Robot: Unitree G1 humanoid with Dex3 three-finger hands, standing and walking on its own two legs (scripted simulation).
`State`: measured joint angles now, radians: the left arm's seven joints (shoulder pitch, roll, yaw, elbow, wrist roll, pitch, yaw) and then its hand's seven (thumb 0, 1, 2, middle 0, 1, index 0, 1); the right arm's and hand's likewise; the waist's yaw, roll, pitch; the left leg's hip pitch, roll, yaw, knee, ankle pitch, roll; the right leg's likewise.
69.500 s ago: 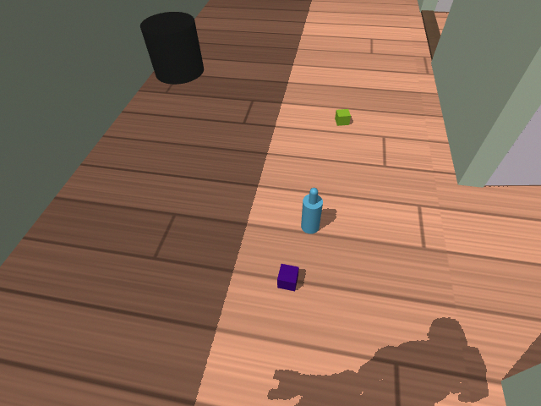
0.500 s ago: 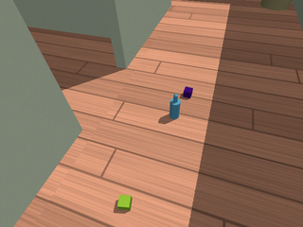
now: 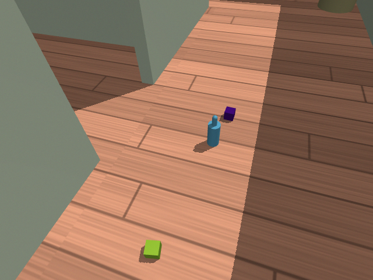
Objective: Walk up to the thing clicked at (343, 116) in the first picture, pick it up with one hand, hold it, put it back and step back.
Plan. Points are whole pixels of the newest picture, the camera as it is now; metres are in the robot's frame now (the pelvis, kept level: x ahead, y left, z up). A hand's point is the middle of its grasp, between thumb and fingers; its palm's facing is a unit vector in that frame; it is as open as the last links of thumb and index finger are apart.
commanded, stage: stand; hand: left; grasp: from above
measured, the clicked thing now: (152, 249) +0.39 +0.23 -0.75
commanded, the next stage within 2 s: step back in 0.28 s
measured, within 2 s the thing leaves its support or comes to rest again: neither
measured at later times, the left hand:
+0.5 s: hand out of the picture +0.06 +0.26 -0.16, palm faces -0.01 -0.91 -0.41, open 7.4 cm
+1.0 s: hand out of the picture -0.02 +0.29 -0.18, palm faces -0.04 -0.93 -0.36, open 7.4 cm
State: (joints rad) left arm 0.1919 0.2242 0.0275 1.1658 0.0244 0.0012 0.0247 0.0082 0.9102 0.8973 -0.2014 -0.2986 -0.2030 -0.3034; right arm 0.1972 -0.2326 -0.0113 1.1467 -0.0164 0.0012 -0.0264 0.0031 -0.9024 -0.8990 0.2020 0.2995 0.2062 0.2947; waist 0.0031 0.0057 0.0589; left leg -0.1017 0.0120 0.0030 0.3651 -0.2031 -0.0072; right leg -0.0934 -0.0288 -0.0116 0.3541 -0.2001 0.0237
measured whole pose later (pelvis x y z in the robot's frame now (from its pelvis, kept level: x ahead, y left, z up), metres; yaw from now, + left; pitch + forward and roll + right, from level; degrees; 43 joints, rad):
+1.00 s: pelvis -0.14 +0.02 -0.01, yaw -1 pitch -1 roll -1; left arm 0.11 0.39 0.07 0.86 0.01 0.06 0.02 0.01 0.91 0.90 -0.20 -0.30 -0.20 -0.30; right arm 0.18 -0.35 -0.04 0.90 -0.03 0.03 -0.02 0.01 -0.90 -0.90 0.21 0.30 0.21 0.30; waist -0.01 -0.03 0.19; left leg -0.28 0.01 0.01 0.59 -0.30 0.03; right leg -0.46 0.10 0.12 1.10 -0.51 0.00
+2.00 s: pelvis -0.44 +0.00 -0.03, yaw -6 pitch -3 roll +0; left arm 0.24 0.37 0.07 0.86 0.04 0.05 -0.02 0.01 0.91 0.90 -0.20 -0.30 -0.21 -0.30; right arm 0.12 -0.41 -0.06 0.84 -0.01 0.07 -0.02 0.00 -0.90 -0.90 0.21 0.30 0.21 0.30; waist 0.03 0.03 0.15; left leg -0.53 -0.02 -0.09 0.87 -0.42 -0.01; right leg -0.26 0.01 0.03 0.69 -0.38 -0.02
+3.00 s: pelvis -0.65 +0.00 -0.01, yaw -1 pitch -2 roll +1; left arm 0.22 0.41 0.06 1.00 0.02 0.00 -0.02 0.01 0.91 0.90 -0.20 -0.30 -0.20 -0.30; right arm 0.23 -0.34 -0.04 0.98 -0.04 -0.02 0.02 0.01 -0.90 -0.90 0.21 0.30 0.21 0.30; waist 0.01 -0.03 0.07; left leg -0.25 -0.02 -0.04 0.54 -0.25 0.01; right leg -0.28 -0.02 0.00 0.71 -0.49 -0.03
